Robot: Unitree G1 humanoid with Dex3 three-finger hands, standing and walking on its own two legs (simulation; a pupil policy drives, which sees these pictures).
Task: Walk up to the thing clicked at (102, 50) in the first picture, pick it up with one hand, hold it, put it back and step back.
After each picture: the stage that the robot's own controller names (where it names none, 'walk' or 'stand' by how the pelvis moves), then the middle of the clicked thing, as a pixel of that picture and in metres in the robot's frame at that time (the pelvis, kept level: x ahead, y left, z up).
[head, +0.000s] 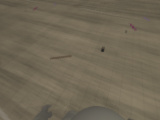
stand; (102, 49) +1.45 -0.30 -0.72
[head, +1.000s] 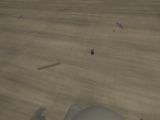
walk; (92, 51) +1.35 +0.03 -0.70
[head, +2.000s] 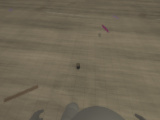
walk; (78, 66) +0.87 +0.21 -0.69
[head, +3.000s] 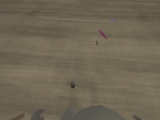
walk; (72, 84) +0.52 +0.21 -0.71
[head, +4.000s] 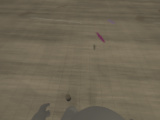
stand; (68, 97) +0.31 +0.24 -0.70
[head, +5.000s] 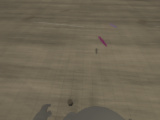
stand; (70, 102) +0.29 +0.21 -0.72
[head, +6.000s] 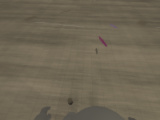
stand; (70, 101) +0.31 +0.22 -0.73
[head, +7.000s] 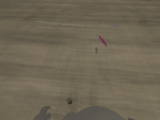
stand; (69, 100) +0.30 +0.23 -0.73
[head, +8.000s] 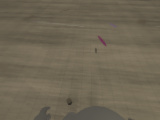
stand; (69, 101) +0.30 +0.23 -0.73
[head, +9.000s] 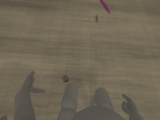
go down; (65, 78) +0.34 +0.24 -0.54
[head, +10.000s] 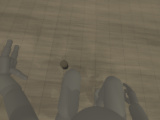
go down; (64, 65) +0.39 +0.26 -0.32
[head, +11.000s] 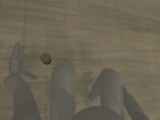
close in; (46, 59) +0.36 +0.29 -0.24
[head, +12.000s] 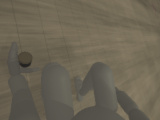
close; (25, 60) +0.36 +0.30 -0.21
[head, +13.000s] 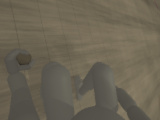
lift; (24, 59) +0.35 +0.30 -0.22
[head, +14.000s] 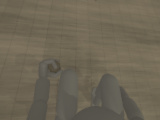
lift; (54, 68) +0.31 +0.25 -0.07
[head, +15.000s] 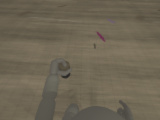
hold; (64, 70) +0.33 +0.18 +0.05
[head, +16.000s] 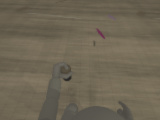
hold; (66, 73) +0.33 +0.17 -0.01
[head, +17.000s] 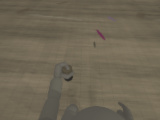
hold; (67, 73) +0.33 +0.17 -0.01
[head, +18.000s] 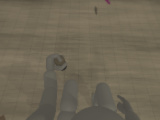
crouch; (61, 63) +0.38 +0.21 -0.08
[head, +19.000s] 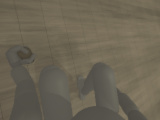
lower; (26, 56) +0.38 +0.30 -0.22
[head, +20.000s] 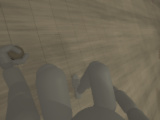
lower; (17, 55) +0.39 +0.31 -0.22
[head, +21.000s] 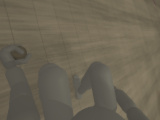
lower; (20, 55) +0.38 +0.31 -0.22
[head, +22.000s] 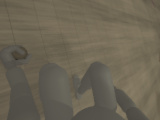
lower; (21, 55) +0.38 +0.31 -0.22
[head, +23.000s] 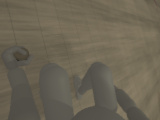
loosen; (22, 56) +0.37 +0.31 -0.22
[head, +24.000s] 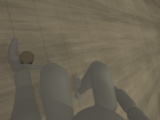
withdraw; (26, 59) +0.36 +0.28 -0.22
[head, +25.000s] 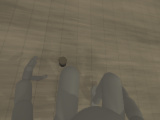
walk; (62, 62) +0.39 +0.23 -0.28
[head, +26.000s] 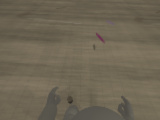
stand; (70, 100) +0.32 +0.19 -0.65
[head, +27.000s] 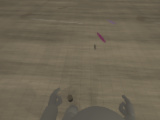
stand; (70, 98) +0.33 +0.21 -0.67
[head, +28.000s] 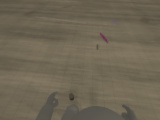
stand; (71, 96) +0.34 +0.19 -0.68
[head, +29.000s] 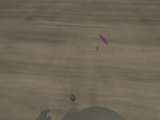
walk; (72, 97) +0.35 +0.19 -0.72
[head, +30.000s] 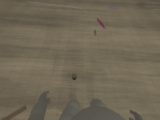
walk; (74, 76) +0.53 +0.17 -0.70
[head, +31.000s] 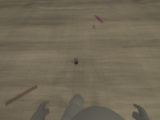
walk; (76, 61) +0.86 +0.28 -0.69
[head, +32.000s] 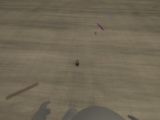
stand; (77, 63) +0.95 +0.22 -0.71
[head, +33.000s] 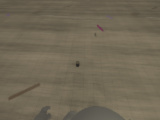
stand; (77, 64) +0.97 +0.22 -0.73
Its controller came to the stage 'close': yes
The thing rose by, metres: 0.71
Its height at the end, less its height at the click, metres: +0.00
